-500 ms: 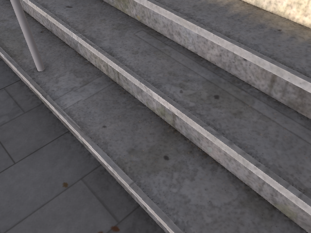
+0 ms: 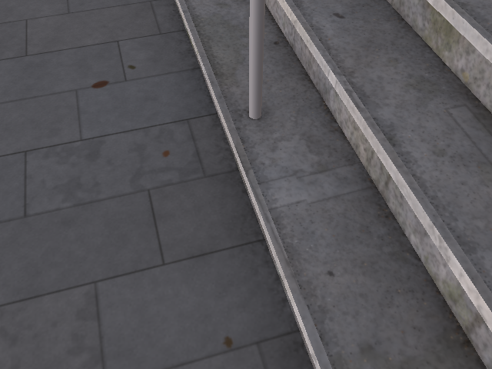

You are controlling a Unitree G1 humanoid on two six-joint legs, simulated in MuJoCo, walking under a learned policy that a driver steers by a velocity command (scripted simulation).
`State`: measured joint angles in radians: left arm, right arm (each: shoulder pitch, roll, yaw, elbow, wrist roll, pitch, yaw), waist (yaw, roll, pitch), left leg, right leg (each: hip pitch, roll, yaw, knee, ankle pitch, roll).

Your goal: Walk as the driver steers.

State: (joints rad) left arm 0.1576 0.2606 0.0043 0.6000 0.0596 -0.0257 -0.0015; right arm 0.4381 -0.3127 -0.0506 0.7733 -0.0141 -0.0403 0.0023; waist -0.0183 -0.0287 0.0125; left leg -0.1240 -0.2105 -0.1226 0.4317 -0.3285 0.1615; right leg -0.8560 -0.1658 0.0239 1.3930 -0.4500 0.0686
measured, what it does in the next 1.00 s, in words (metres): walks ahead, turning left: right foot, then left foot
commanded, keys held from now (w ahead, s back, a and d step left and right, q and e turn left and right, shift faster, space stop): w+q+shift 1.00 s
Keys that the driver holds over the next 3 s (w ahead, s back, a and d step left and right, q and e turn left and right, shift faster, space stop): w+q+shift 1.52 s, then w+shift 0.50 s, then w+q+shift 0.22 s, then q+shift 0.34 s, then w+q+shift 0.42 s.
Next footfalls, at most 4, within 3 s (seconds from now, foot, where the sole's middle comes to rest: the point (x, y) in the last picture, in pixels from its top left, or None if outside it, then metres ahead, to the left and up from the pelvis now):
0.22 right None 0.35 -0.10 -0.77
0.64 left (199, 292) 0.69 0.15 -0.77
0.98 right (162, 177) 1.13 0.30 -0.77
1.42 left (37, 186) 1.10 0.73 -0.77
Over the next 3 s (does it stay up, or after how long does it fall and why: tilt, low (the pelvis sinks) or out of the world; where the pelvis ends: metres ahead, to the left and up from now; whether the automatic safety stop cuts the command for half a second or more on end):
stays up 0.88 1.82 0.00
